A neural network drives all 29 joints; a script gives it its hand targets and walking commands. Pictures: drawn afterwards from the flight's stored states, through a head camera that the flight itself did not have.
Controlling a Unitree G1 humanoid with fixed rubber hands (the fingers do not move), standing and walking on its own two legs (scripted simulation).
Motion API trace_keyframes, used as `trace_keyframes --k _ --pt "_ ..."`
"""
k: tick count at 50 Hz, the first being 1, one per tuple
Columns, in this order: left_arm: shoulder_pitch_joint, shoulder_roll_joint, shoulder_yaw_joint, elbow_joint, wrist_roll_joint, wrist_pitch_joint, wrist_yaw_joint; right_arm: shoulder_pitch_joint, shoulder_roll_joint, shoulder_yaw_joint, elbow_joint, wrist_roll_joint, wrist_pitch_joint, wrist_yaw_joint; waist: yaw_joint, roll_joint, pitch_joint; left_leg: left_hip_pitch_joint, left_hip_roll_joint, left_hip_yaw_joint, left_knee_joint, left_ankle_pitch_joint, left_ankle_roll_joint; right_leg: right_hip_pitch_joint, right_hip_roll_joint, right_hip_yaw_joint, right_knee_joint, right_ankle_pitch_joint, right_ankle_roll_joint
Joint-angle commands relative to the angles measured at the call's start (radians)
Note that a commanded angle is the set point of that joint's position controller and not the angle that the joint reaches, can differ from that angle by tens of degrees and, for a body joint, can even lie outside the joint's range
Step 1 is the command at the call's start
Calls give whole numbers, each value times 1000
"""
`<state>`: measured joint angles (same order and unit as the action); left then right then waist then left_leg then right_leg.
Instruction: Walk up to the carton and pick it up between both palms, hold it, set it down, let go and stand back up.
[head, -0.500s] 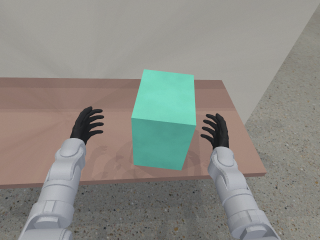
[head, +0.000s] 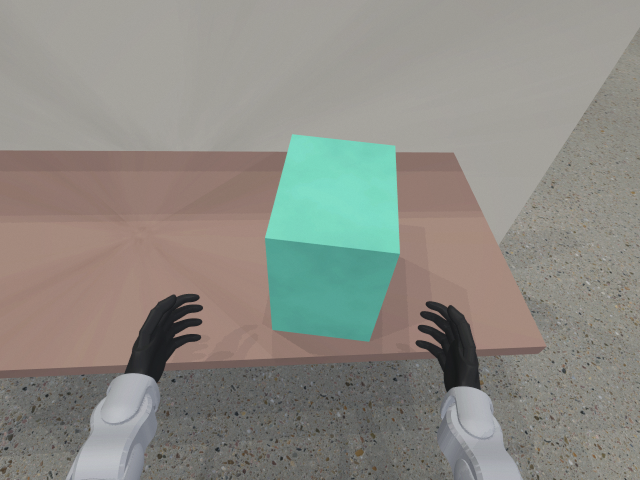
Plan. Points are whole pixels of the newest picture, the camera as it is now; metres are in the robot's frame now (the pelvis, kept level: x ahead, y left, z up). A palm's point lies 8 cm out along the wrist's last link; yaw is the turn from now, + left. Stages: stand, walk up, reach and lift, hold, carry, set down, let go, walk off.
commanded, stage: set down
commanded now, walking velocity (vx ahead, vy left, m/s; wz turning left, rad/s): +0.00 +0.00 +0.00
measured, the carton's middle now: (331, 240) +0.47 +0.02 -0.01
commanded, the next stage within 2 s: none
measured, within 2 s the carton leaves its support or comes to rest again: neither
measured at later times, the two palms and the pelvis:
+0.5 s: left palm (154, 418) +0.19 +0.22 -0.04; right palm (465, 437) +0.19 -0.16 -0.03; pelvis +0.02 +0.00 +0.00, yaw -2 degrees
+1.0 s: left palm (154, 446) +0.16 +0.22 -0.07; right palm (479, 470) +0.16 -0.18 -0.06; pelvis +0.02 -0.01 +0.00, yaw -3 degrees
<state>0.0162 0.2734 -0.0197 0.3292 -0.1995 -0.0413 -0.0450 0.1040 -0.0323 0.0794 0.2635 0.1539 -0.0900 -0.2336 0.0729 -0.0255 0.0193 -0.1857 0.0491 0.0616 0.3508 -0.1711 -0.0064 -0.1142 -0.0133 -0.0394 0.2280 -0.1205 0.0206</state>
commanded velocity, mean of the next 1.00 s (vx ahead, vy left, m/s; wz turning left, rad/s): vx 0.00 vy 0.00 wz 0.00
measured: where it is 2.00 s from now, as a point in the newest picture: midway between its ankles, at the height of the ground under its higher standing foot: outside the picture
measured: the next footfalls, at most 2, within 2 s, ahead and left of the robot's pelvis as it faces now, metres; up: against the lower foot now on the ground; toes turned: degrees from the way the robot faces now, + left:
none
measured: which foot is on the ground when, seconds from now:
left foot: down 0.00-1.00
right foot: down 0.00-1.00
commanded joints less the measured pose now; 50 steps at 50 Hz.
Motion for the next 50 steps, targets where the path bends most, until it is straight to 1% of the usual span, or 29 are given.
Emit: trace_keyframes --k 1,5,11,14,17,19,24,25,27,29,31,34,37,41,44,45,46,47,48,50 --pt "-124 89 39 -179 0 -102 -10 -78 -46 -3 -186 -18 -113 6 -2 78 -199 98 -40 18 -10 265 -51 54 39 28 -18 54 -30" --pt "-55 86 44 -162 9 -168 -14 -12 -42 12 -156 -23 -190 22 7 77 -182 88 -40 24 -9 260 -55 56 44 36 -3 63 -27" --pt "41 70 50 -112 27 -269 -21 73 -22 37 -66 -29 -318 47 14 80 -162 73 -45 36 -4 235 -60 43 52 52 23 62 -23" --pt "67 66 50 -91 33 -287 -22 92 -13 40 -23 -36 -352 55 13 79 -148 64 -46 43 -10 195 -59 29 54 57 25 28 -23" --pt "66 68 43 -90 35 -261 -15 89 -10 25 2 -51 -339 62 8 71 -125 40 -44 51 -33 114 -50 20 51 59 16 -41 -27" --pt "77 70 41 -106 39 -236 -7 100 -14 15 1 -57 -325 65 9 69 -114 25 -42 55 -45 93 -44 27 49 60 15 -56 -29" --pt "157 68 47 -127 69 -190 -7 166 -19 26 4 -44 -311 69 17 82 -118 49 -48 62 -43 190 -47 51 55 60 16 18 -26" --pt "140 54 46 -139 78 -191 4 189 -31 -4 41 -60 -315 74 12 57 -101 27 -44 55 -33 249 -33 41 55 61 13 45 -26" --pt "171 38 41 -129 91 -190 9 213 -38 -5 66 -62 -330 83 8 60 -113 46 -45 55 -18 315 -34 41 57 62 19 91 -25" --pt "213 24 36 -116 102 -190 9 237 -45 2 96 -59 -348 92 9 62 -125 60 -49 55 -5 355 -35 45 59 65 26 123 -22" --pt "247 16 40 -87 114 -183 4 255 -46 12 131 -54 -358 97 11 58 -127 61 -51 53 1 368 -35 53 58 69 32 143 -20" --pt "271 15 55 -70 131 -160 -1 263 -47 17 160 -53 -360 103 14 47 -117 59 -55 52 -1 361 -33 57 57 72 34 142 -15" --pt "262 22 64 -97 141 -145 4 245 -57 7 140 -56 -360 111 18 41 -108 57 -58 54 -6 340 -28 52 60 70 38 116 -10" --pt "238 30 57 -146 135 -157 24 228 -70 -16 94 -67 -368 127 22 46 -112 51 -61 59 -8 309 -25 33 66 66 51 79 -3" --pt "230 32 43 -148 122 -168 38 235 -70 -28 104 -73 -371 139 18 59 -115 42 -62 64 -5 281 -24 14 65 64 61 52 -1" --pt "275 56 53 -50 159 -78 15 282 -17 26 180 -45 -289 137 -15 131 -89 67 -61 77 -67 156 -52 -10 53 60 20 -33 -41" --pt "276 65 63 -120 150 -25 9 271 -28 0 140 -48 -243 135 4 119 -84 36 -60 76 -80 123 -46 2 46 59 5 -75 -43" --pt "265 56 55 -169 144 17 12 260 -36 -3 101 -55 -215 126 -2 94 -59 15 -59 80 -93 107 -41 9 41 63 0 -94 -38" --pt "247 46 57 -200 145 48 18 239 -48 -8 74 -59 -193 118 5 82 -56 13 -55 79 -97 113 -40 16 41 61 -3 -93 -36" --pt "240 44 53 -224 145 91 23 231 -63 -17 42 -65 -155 114 4 85 -55 19 -49 78 -98 142 -42 22 52 53 3 -64 -34"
